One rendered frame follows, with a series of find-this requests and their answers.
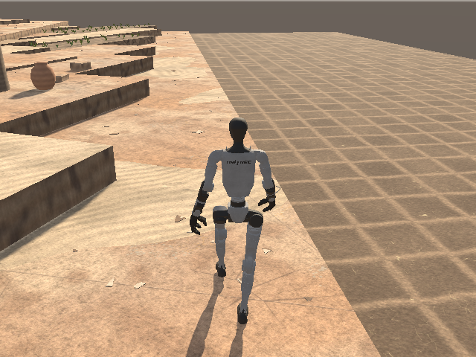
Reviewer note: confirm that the robot right upper arm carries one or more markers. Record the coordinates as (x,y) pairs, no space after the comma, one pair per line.
(265,169)

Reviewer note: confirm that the robot left upper arm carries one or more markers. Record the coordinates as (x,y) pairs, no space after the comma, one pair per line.
(210,170)

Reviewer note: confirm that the robot right hand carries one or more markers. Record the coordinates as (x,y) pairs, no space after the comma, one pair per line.
(271,204)

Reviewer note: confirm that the robot right foot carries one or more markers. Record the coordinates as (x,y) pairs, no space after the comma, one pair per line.
(242,317)

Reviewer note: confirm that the robot left hand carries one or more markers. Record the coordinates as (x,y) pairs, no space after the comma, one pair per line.
(194,224)

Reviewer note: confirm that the right robot shin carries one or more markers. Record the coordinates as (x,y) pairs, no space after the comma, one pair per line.
(246,287)

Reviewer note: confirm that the right robot forearm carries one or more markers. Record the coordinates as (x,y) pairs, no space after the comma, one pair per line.
(271,193)

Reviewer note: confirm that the left robot forearm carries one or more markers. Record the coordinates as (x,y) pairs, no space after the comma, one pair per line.
(200,201)

